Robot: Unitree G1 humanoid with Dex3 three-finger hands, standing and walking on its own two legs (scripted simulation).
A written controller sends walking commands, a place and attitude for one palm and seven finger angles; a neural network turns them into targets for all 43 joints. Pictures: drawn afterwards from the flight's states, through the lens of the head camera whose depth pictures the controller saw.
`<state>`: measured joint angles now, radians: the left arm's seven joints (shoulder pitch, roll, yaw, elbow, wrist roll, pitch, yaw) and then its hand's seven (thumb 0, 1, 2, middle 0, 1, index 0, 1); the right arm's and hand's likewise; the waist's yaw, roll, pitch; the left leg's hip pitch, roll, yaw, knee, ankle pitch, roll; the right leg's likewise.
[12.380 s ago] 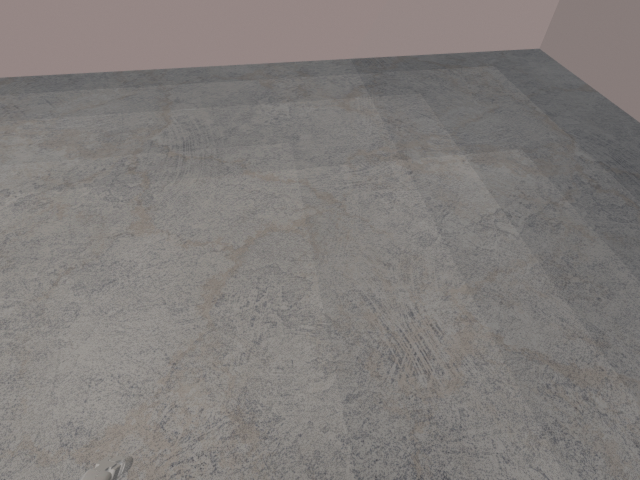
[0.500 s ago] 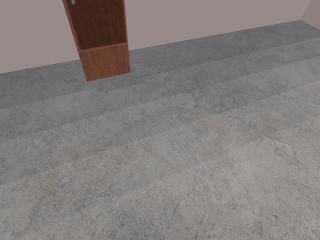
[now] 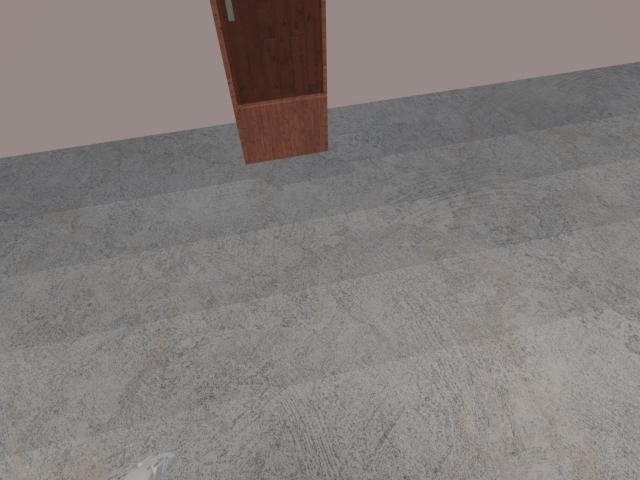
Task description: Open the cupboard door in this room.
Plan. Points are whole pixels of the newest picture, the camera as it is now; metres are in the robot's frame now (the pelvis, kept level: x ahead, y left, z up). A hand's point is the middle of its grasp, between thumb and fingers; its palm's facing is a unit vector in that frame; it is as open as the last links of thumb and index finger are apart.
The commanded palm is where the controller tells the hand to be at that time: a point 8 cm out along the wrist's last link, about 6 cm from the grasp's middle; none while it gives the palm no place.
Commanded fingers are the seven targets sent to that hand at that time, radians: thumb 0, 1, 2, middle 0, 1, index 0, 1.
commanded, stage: turn or walk to find it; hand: left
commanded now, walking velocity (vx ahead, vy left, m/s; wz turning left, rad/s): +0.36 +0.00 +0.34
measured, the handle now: out of the picture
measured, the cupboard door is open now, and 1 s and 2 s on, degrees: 0 0 0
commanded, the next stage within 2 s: stand and wait in 0.24 s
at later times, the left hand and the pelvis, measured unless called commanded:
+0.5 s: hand out of the picture -0.05 +0.10 -0.14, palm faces +0.32 -0.94 -0.14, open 7.4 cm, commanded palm none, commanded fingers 0.00 0.90 0.90 -0.20 -0.30 -0.20 -0.30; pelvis +0.14 +0.02 -0.01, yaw +9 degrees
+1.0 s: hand (198, 310) +0.42 +0.24 -0.14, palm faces +0.14 -0.96 -0.25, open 7.3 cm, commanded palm none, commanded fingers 0.00 0.90 0.90 -0.20 -0.30 -0.20 -0.30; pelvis +0.32 +0.03 +0.00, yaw +9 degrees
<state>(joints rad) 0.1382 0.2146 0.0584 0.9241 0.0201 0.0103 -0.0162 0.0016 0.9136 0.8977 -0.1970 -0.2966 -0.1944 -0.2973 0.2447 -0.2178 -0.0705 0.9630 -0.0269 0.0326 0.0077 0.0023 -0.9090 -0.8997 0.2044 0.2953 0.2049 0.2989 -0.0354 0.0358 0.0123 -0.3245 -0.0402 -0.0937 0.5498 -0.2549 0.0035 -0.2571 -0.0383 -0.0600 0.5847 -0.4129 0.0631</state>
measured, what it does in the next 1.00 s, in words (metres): walks ahead: left foot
